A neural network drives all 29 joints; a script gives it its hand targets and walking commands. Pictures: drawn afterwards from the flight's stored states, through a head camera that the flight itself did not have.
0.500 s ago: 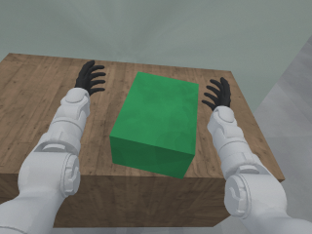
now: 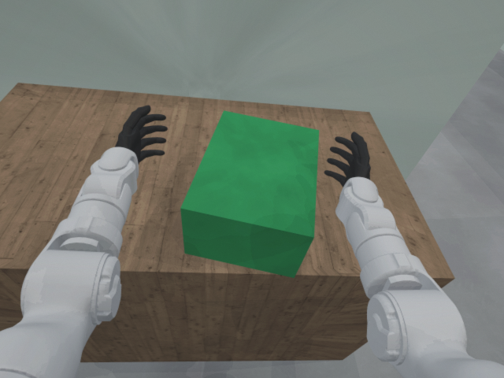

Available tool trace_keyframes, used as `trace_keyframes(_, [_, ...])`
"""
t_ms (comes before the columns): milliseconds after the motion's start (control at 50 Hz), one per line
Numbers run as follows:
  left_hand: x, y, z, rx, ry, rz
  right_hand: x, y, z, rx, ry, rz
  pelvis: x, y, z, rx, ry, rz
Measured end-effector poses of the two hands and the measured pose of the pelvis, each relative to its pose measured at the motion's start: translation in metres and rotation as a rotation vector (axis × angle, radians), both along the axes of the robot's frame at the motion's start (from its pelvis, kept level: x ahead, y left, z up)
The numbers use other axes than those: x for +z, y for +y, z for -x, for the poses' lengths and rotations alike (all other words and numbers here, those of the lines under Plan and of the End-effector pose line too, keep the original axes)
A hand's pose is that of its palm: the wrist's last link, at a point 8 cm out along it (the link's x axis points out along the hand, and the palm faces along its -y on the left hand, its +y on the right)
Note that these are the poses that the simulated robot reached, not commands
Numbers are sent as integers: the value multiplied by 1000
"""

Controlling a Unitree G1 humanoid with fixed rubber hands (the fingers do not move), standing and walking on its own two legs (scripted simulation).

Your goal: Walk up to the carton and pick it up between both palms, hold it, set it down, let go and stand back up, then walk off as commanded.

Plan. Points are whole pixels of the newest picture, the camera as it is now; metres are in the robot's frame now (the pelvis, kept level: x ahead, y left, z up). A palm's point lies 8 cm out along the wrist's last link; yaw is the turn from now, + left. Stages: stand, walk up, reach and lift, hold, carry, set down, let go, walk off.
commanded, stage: set down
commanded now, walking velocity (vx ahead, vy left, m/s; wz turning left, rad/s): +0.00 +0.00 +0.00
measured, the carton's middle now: (256, 187) +0.49 +0.01 +0.00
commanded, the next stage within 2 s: none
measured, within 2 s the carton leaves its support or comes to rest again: neither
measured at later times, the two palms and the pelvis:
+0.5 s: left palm (118, 188) +0.37 +0.24 +0.09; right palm (367, 219) +0.35 -0.16 +0.10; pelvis -0.01 +0.00 +0.00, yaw +0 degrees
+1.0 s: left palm (108, 226) +0.32 +0.24 +0.06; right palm (378, 262) +0.28 -0.18 +0.07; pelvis -0.01 +0.00 +0.00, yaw +0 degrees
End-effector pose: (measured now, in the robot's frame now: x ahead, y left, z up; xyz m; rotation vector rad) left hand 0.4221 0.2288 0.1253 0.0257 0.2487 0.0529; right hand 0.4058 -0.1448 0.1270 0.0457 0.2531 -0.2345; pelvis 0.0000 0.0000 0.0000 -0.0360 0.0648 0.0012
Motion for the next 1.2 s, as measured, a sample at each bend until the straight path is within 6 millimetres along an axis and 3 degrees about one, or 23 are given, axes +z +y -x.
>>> trace_keyframes(200, [-19, 6, 27, -8, -12, -14, -26, -17, 35, -36, -1, -9, 0, 0, 4, 1, -34, 0])
trace_keyframes(440, [-29, 10, 47, -9, -5, -18, -23, -20, 56, -34, -48, -4, 0, 0, 8, 2, -66, 0])
trace_keyframes(560, [-42, 11, 57, -21, 2, -27, -36, -22, 65, -29, -25, 6, 0, 0, 8, 2, -75, 0])
trace_keyframes(700, [-53, 11, 74, -36, -10, -44, -56, -31, 90, -47, -6, 4, 0, 0, 7, 2, -75, 0])
trace_keyframes(820, [-54, 12, 89, -39, -20, -51, -56, -34, 110, -54, -32, 3, 0, 0, 8, 2, -83, 0])
trace_keyframes(960, [-61, 15, 100, -33, 1, -42, -51, -33, 118, -50, -46, 3, 0, 0, 10, 3, -93, 0])
trace_keyframes(1200, [-90, 18, 136, -40, 37, -61, -79, -41, 155, -70, 30, 5, 0, -1, 6, 2, -98, -2])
